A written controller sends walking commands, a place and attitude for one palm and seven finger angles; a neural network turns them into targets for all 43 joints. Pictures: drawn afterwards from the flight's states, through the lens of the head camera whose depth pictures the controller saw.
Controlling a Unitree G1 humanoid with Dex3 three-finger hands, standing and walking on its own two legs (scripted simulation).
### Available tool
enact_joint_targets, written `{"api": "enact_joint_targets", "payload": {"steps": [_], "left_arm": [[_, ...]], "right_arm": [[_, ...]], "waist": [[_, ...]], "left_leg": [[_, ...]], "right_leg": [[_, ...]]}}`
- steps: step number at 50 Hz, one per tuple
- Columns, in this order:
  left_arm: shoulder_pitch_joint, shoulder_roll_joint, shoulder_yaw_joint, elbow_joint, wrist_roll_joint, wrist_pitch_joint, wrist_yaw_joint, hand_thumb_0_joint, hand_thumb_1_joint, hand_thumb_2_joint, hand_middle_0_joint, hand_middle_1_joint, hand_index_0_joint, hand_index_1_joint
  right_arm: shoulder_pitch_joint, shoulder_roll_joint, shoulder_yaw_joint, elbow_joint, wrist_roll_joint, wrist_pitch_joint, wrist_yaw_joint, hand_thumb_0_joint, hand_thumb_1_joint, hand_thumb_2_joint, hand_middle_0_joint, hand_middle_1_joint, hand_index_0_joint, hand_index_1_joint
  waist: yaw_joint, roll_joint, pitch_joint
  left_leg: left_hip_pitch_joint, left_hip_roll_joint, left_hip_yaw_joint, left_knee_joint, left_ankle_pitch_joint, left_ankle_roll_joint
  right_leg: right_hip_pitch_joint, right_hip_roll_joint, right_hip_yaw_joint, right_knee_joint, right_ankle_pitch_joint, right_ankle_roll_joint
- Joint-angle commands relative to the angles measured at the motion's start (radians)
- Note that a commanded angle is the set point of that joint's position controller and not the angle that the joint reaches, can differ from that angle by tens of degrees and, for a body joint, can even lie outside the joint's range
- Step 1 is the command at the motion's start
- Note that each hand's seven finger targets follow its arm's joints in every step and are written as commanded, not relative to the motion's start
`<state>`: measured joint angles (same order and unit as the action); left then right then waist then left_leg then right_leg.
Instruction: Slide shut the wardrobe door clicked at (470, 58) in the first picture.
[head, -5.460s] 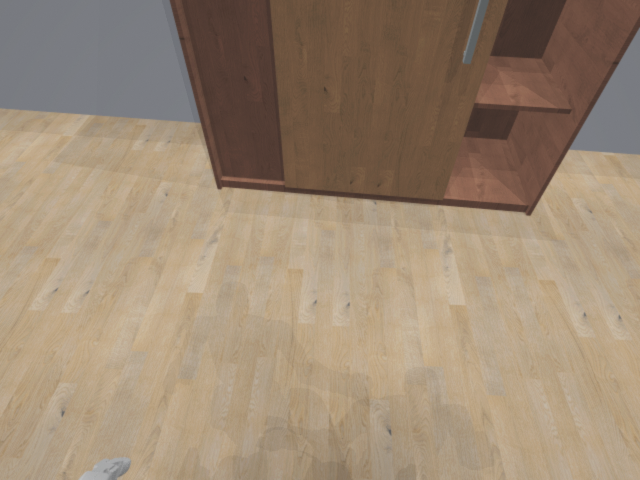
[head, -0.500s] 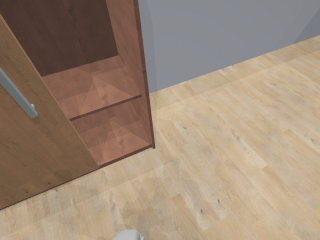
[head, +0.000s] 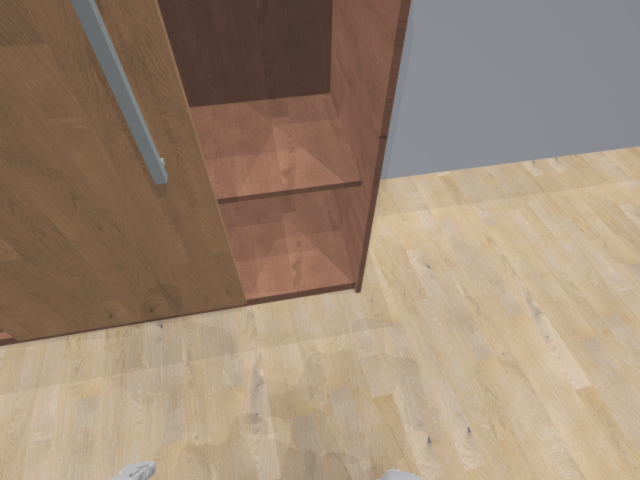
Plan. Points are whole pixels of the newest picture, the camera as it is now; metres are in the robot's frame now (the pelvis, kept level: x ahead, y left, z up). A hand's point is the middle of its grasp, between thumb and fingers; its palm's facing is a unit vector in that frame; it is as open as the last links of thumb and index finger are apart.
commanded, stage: turn to face it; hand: left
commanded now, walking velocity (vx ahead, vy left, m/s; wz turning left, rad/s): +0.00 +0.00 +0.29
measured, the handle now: (130, 99) +0.66 +0.36 +0.09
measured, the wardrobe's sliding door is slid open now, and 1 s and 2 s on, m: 0.39 0.39 0.39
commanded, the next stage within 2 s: take the last steps up to it in 0.16 s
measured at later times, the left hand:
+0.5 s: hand out of the picture -0.04 +0.18 -0.15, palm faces +0.26 -0.93 -0.25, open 7.3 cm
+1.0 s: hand out of the picture +0.13 +0.25 -0.17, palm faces +0.22 -0.96 -0.18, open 7.4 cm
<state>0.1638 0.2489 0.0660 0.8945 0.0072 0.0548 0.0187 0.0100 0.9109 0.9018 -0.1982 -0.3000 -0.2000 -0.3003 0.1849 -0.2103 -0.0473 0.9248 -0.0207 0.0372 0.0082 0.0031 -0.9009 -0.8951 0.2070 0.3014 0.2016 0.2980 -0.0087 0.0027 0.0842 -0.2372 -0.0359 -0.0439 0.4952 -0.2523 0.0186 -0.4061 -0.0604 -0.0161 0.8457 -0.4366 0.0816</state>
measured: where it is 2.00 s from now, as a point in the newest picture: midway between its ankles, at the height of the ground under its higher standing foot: (301, 468)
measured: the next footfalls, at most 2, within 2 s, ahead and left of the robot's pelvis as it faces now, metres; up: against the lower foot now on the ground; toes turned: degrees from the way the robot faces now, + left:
right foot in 0.08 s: +0.06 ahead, -0.12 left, +0.00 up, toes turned -1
left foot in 0.62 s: +0.01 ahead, +0.14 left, +0.00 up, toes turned +17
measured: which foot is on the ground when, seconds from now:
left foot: down 0.00-0.08, up 0.10-0.60, down 0.62-1.00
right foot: up 0.00-0.06, down 0.08-0.62, up 0.64-1.00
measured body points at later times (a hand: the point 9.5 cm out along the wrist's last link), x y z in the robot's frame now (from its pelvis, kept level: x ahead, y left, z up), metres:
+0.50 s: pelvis -0.01 -0.02 +0.01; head +0.01 -0.03 +0.46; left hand -0.05 +0.22 -0.13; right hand +0.10 -0.26 -0.14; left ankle -0.06 +0.12 -0.69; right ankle +0.02 -0.12 -0.74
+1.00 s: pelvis +0.10 +0.06 +0.00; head +0.12 +0.06 +0.45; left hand +0.12 +0.30 -0.15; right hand +0.06 -0.16 -0.16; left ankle -0.03 +0.12 -0.74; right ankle +0.24 -0.03 -0.70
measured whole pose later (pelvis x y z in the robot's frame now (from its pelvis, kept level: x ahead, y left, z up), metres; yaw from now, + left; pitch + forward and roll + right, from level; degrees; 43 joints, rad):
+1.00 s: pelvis +0.10 +0.06 +0.00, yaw +12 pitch -1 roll +2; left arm 0.19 0.17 0.05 1.03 0.02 0.01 -0.01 0.01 0.91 0.90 -0.20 -0.30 -0.20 -0.30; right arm 0.45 -0.12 -0.02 1.14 -0.01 -0.06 -0.02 0.00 -0.91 -0.90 0.20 0.30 0.20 0.30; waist -0.01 -0.03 0.05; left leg 0.09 -0.06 0.10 0.26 -0.34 0.04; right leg -0.56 -0.11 -0.07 0.84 -0.22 0.01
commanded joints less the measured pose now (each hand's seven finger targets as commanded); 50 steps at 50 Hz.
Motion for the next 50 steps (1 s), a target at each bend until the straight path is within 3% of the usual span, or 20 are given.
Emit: {"api": "enact_joint_targets", "payload": {"steps": [1,2,3,4,5,6,8,10,17,22,25,28,29,31,32,33,35,38,44,50], "left_arm": [[0.072,0.063,0.009,-0.057,-0.006,-0.041,0.005,0.000,0.900,0.900,-0.200,-0.300,-0.200,-0.300],[0.107,0.077,0.012,-0.048,-0.003,-0.050,0.008,0.000,0.900,0.900,-0.200,-0.300,-0.200,-0.300],[0.135,0.120,0.018,-0.041,0.006,-0.063,0.013,0.000,0.900,0.900,-0.200,-0.300,-0.200,-0.300],[0.148,0.208,0.033,-0.039,0.021,-0.073,0.019,0.000,0.900,0.900,-0.200,-0.300,-0.200,-0.300],[0.150,0.215,0.032,-0.048,0.010,-0.069,0.016,0.000,0.900,0.900,-0.200,-0.300,-0.200,-0.300],[0.098,0.188,0.033,-0.057,0.011,-0.064,0.019,0.000,0.900,0.900,-0.200,-0.300,-0.200,-0.300],[0.012,0.127,0.016,-0.071,0.010,-0.059,0.018,0.000,0.900,0.900,-0.200,-0.300,-0.200,-0.300],[0.012,0.106,0.012,-0.072,0.011,-0.067,0.018,0.000,0.900,0.900,-0.200,-0.300,-0.200,-0.300],[0.171,0.126,0.024,0.014,0.018,-0.080,0.012,0.000,0.900,0.900,-0.200,-0.300,-0.200,-0.300],[0.224,0.139,0.028,0.076,0.027,-0.093,0.002,0.000,0.900,0.900,-0.200,-0.300,-0.200,-0.300],[0.213,0.148,0.029,0.101,0.028,-0.093,-0.001,0.000,0.900,0.900,-0.200,-0.300,-0.200,-0.300],[0.169,0.145,0.028,0.116,0.021,-0.083,-0.006,0.000,0.900,0.900,-0.200,-0.300,-0.200,-0.300],[0.161,0.119,0.020,0.119,0.016,-0.077,-0.011,0.000,0.900,0.900,-0.200,-0.300,-0.200,-0.300],[0.119,-0.001,-0.009,0.067,0.016,-0.071,-0.022,0.000,0.900,0.900,-0.200,-0.300,-0.200,-0.300],[0.062,0.025,-0.011,0.043,0.024,-0.076,-0.023,0.000,0.900,0.900,-0.200,-0.300,-0.200,-0.300],[0.049,0.023,-0.006,0.058,0.029,-0.075,-0.024,0.000,0.900,0.900,-0.200,-0.300,-0.200,-0.300],[0.099,0.022,-0.006,0.101,0.024,-0.078,-0.036,0.000,0.900,0.900,-0.200,-0.300,-0.200,-0.300],[0.151,0.008,-0.012,0.129,0.020,-0.072,-0.036,0.000,0.900,0.900,-0.200,-0.300,-0.200,-0.300],[0.051,-0.008,-0.008,0.093,0.014,-0.067,-0.033,0.000,0.900,0.900,-0.200,-0.300,-0.200,-0.300],[-0.078,-0.038,-0.009,0.035,0.008,-0.083,-0.037,0.000,0.900,0.900,-0.200,-0.300,-0.200,-0.300]], "right_arm": [[-0.016,-0.201,-0.053,-0.068,-0.002,-0.012,-0.017,0.000,-0.900,-0.900,0.200,0.300,0.200,0.300],[-0.020,-0.189,-0.052,-0.067,0.005,-0.012,-0.013,0.000,-0.900,-0.900,0.200,0.300,0.200,0.300],[0.002,-0.144,-0.046,-0.063,0.014,-0.017,-0.009,0.000,-0.900,-0.900,0.200,0.300,0.200,0.300],[0.024,-0.074,-0.033,-0.082,0.018,-0.018,-0.005,0.000,-0.900,-0.900,0.200,0.300,0.200,0.300],[0.026,-0.123,-0.047,-0.076,0.008,0.000,-0.014,0.000,-0.900,-0.900,0.200,0.300,0.200,0.300],[0.010,-0.124,-0.053,-0.063,0.005,0.012,-0.011,0.000,-0.900,-0.900,0.200,0.300,0.200,0.300],[0.026,-0.114,-0.051,-0.021,0.002,0.020,0.001,0.000,-0.900,-0.900,0.200,0.300,0.200,0.300],[0.057,-0.101,-0.045,-0.001,0.000,0.022,0.005,0.000,-0.900,-0.900,0.200,0.300,0.200,0.300],[-0.027,-0.090,-0.031,0.001,-0.004,0.012,0.012,0.000,-0.900,-0.900,0.200,0.300,0.200,0.300],[-0.073,-0.075,-0.020,-0.015,-0.003,-0.010,0.026,0.000,-0.900,-0.900,0.200,0.300,0.200,0.300],[-0.047,-0.059,-0.014,-0.010,0.000,-0.021,0.029,0.000,-0.900,-0.900,0.200,0.300,0.200,0.300],[0.081,-0.046,-0.008,0.033,0.001,-0.037,0.021,0.000,-0.900,-0.900,0.200,0.300,0.200,0.300],[0.141,-0.077,-0.011,0.058,0.003,-0.045,0.011,0.000,-0.900,-0.900,0.200,0.300,0.200,0.300],[0.301,-0.230,-0.041,0.087,-0.010,-0.051,-0.010,0.000,-0.900,-0.900,0.200,0.300,0.200,0.300],[0.288,-0.229,-0.039,0.089,-0.005,-0.049,-0.015,0.000,-0.900,-0.900,0.200,0.300,0.200,0.300],[0.246,-0.185,-0.026,0.086,-0.006,-0.054,-0.021,0.000,-0.900,-0.900,0.200,0.300,0.200,0.300],[0.170,-0.112,-0.002,0.074,0.001,-0.071,-0.027,0.000,-0.900,-0.900,0.200,0.300,0.200,0.300],[0.181,-0.088,0.004,0.090,0.010,-0.096,-0.032,0.000,-0.900,-0.900,0.200,0.300,0.200,0.300],[0.259,-0.065,0.001,0.147,0.011,-0.114,-0.041,0.000,-0.900,-0.900,0.200,0.300,0.200,0.300],[0.316,-0.061,-0.003,0.197,-0.003,-0.113,-0.046,0.000,-0.900,-0.900,0.200,0.300,0.200,0.300]], "waist": [[0.017,0.141,-0.141],[0.034,0.110,-0.149],[0.044,-0.015,-0.160],[0.039,-0.290,-0.157],[0.050,-0.284,-0.166],[0.036,-0.255,-0.114],[-0.006,-0.124,-0.035],[-0.010,-0.149,-0.050],[0.069,-0.143,-0.056],[0.090,-0.168,-0.049],[0.069,-0.174,-0.048],[0.006,-0.147,-0.060],[-0.024,-0.059,-0.067],[-0.089,0.330,-0.016],[-0.086,0.237,0.019],[-0.069,0.213,0.046],[-0.020,0.145,0.078],[0.015,0.091,0.040],[0.011,0.070,0.073],[-0.022,0.100,0.094]], "left_leg": [[0.053,0.229,-0.241,-0.049,0.487,0.138],[-0.001,0.199,-0.220,-0.007,0.414,0.103],[-0.110,0.135,-0.167,0.098,0.224,0.045],[-0.290,-0.027,0.003,0.312,-0.222,-0.035],[-0.246,-0.003,-0.052,0.478,-0.362,-0.034],[-0.240,0.010,-0.061,0.603,-0.324,-0.030],[-0.254,0.038,-0.036,0.704,-0.182,-0.041],[-0.254,0.046,-0.010,0.702,-0.123,-0.056],[-0.276,0.075,0.041,0.480,-0.155,-0.066],[-0.253,0.087,0.080,0.306,-0.188,-0.041],[-0.159,0.082,0.103,0.204,-0.183,-0.023],[0.118,0.040,0.182,-0.042,-0.062,-0.016],[0.248,0.049,0.160,-0.116,-0.068,-0.014],[0.327,0.397,-0.332,-0.352,-0.373,0.130],[0.262,0.430,-0.386,-0.368,-0.424,0.177],[0.199,0.394,-0.334,-0.379,-0.412,0.171],[0.156,0.310,-0.179,-0.365,-0.180,0.149],[0.188,0.269,-0.075,-0.345,0.146,0.155],[0.246,0.287,-0.033,-0.340,0.343,0.187],[0.272,0.296,0.009,-0.257,0.509,0.164]], "right_leg": [[0.140,0.038,-0.021,-0.243,0.117,-0.015],[0.240,0.031,-0.025,-0.378,0.231,-0.017],[0.374,-0.071,0.073,-0.498,0.340,-0.036],[0.448,-0.333,0.335,-0.539,0.535,-0.143],[0.309,-0.404,0.354,-0.557,0.540,-0.220],[0.219,-0.366,0.342,-0.578,0.437,-0.248],[0.161,-0.261,0.174,-0.567,0.362,-0.213],[0.188,-0.231,0.096,-0.570,0.355,-0.203],[0.329,-0.277,0.138,-0.633,0.151,-0.223],[0.343,-0.308,0.155,-0.678,-0.005,-0.236],[0.277,-0.307,0.124,-0.679,-0.022,-0.230],[0.112,-0.231,0.011,-0.598,-0.101,-0.171],[0.019,-0.186,-0.035,-0.513,-0.106,-0.139],[-0.286,0.001,-0.183,-0.022,-0.145,-0.063],[-0.325,-0.033,-0.082,0.090,-0.123,-0.086],[-0.324,-0.045,-0.051,0.179,-0.065,-0.091],[-0.287,-0.067,-0.034,0.231,0.083,-0.085],[-0.255,-0.066,-0.037,0.243,0.175,-0.061],[-0.307,-0.074,-0.035,0.127,0.230,-0.049],[-0.197,-0.033,-0.069,-0.120,0.206,-0.104]]}}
